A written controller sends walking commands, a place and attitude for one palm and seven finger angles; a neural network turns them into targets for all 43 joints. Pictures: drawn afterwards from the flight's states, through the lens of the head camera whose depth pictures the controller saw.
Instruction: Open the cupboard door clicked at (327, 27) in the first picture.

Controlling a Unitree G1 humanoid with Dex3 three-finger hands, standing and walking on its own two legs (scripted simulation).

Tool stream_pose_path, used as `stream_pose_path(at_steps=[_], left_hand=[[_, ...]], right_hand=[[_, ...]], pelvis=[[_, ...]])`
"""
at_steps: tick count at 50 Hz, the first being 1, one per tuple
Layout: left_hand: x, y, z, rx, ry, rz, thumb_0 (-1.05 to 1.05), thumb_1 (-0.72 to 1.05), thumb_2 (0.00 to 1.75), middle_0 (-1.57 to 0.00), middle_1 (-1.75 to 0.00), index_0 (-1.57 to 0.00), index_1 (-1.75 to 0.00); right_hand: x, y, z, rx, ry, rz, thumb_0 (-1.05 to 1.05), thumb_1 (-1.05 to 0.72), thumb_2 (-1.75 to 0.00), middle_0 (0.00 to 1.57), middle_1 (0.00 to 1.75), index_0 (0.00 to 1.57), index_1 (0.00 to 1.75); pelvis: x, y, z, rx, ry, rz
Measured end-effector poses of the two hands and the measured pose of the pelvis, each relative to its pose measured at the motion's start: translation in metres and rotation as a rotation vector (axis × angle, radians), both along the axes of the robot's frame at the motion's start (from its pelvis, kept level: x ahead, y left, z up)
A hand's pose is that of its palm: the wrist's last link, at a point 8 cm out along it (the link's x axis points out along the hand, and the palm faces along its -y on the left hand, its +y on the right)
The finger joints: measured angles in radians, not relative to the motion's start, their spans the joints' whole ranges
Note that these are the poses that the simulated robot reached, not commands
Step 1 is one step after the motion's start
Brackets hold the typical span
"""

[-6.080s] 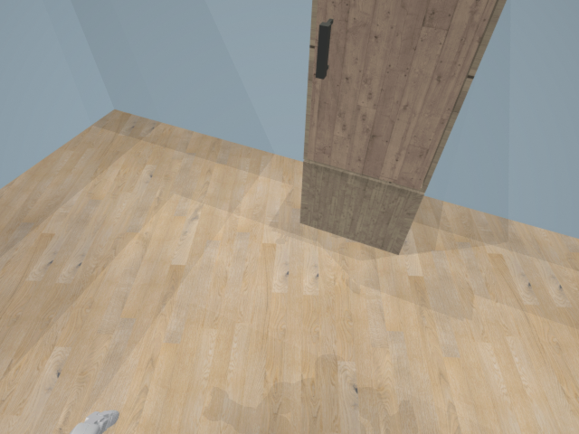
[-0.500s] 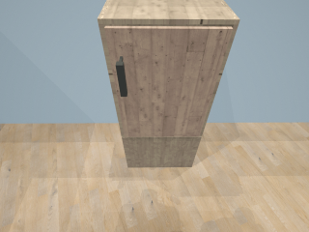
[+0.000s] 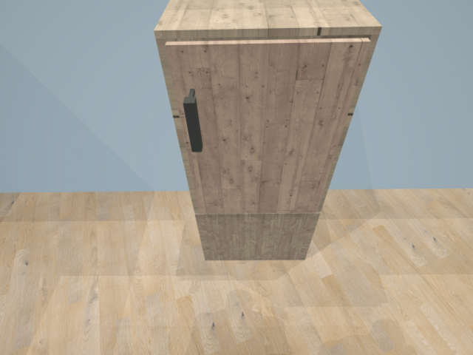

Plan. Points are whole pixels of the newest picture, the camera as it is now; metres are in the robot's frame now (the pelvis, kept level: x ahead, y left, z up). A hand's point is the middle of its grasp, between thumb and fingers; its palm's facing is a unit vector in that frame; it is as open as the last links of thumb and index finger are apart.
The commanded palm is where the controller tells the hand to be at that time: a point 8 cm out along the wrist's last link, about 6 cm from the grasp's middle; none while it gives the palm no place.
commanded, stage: look again from close up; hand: left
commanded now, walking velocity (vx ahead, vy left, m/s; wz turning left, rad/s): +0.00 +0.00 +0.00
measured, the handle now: (194, 120) +0.61 +0.14 +0.06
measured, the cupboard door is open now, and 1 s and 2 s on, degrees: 0 0 0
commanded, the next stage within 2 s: shuffle to correct the standing spot in 0.26 s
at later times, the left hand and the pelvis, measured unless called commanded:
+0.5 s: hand out of the picture +0.03 +0.17 -0.17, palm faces -0.01 -0.98 -0.20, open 7.3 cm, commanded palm none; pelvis +0.02 +0.00 +0.00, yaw -1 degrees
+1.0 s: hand out of the picture +0.00 +0.09 -0.18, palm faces +0.07 -0.99 -0.14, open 7.4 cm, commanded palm none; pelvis +0.07 -0.05 -0.01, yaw -1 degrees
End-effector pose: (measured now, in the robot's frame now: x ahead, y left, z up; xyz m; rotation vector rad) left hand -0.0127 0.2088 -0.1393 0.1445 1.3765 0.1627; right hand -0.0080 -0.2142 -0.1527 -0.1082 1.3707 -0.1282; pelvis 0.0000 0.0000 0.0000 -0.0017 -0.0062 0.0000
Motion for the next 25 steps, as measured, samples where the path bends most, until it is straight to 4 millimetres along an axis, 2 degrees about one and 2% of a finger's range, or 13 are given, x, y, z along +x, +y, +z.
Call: stream_pose_path(at_steps=[6,12,19,25], left_hand=[[0.028,0.014,0.002,0.027,-0.049,-0.022,0.01,0.92,0.9,-0.2,-0.3,-0.2,-0.3],[0.043,0.019,0.002,0.026,-0.065,-0.037,0.0,0.91,0.9,-0.2,-0.3,-0.2,-0.3],[0.046,0.019,0.001,0.017,-0.054,-0.042,0.0,0.91,0.9,-0.2,-0.3,-0.2,-0.3],[0.038,0.015,-0.004,0.006,-0.013,-0.042,0.0,0.91,0.9,-0.2,-0.3,-0.2,-0.3]], right_hand=[[0.018,-0.006,0.004,-0.021,-0.034,0.002,0.02,-0.94,-0.9,0.2,0.3,0.2,0.3],[0.03,-0.011,0.01,-0.04,-0.047,0.009,0.01,-0.92,-0.9,0.2,0.3,0.2,0.3],[0.039,-0.015,0.014,-0.053,-0.05,0.019,0.0,-0.91,-0.9,0.2,0.3,0.2,0.3],[0.043,-0.017,0.012,-0.054,-0.049,0.012,0.0,-0.91,-0.9,0.2,0.3,0.2,0.3]], pelvis=[[0.008,0.001,0.001,0.011,-0.004,-0.012],[0.011,0.0,0.002,0.012,0.0,-0.015],[0.013,-0.001,0.003,0.012,0.0,-0.017],[0.016,-0.004,0.001,0.017,0.003,-0.024]])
